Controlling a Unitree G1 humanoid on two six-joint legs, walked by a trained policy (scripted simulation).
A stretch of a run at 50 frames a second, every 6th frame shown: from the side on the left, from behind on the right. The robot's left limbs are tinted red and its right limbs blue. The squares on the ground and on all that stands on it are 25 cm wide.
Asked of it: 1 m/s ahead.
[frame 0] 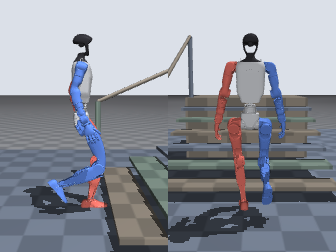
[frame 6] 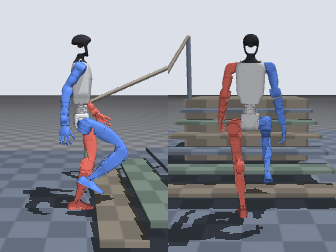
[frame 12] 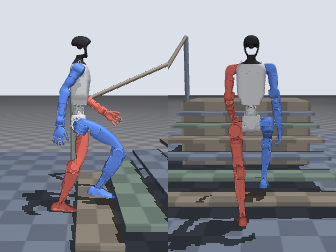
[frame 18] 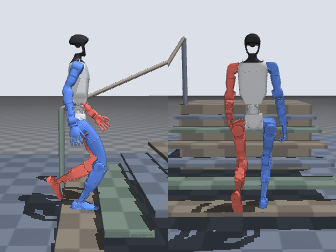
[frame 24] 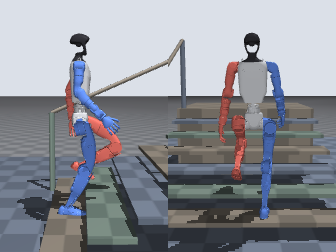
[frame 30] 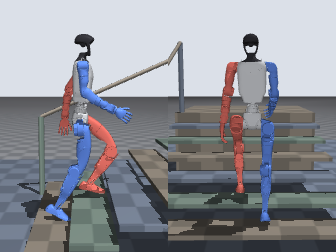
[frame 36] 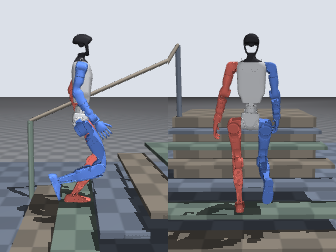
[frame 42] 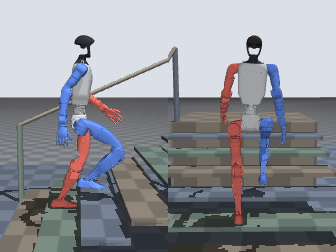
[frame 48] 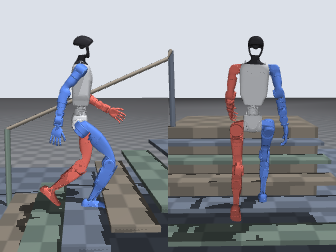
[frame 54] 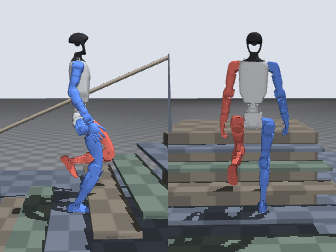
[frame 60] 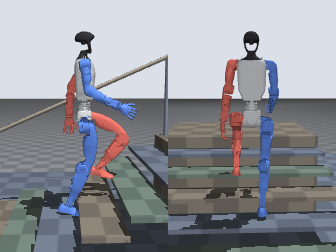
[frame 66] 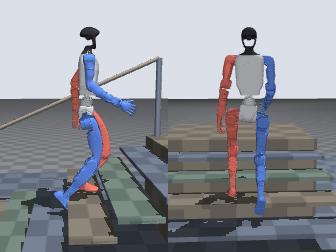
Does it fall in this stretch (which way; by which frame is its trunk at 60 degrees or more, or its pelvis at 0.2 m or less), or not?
no
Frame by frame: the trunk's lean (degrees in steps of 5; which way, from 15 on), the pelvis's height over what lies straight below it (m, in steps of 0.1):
0: 0, 0.8
6: 0, 0.8
12: 0, 0.7
18: 0, 0.7
24: 0, 0.8
30: 5, 0.7
36: 0, 0.7
42: 5, 0.8
48: 5, 0.7
54: 0, 0.7
60: 0, 0.7
66: 0, 0.7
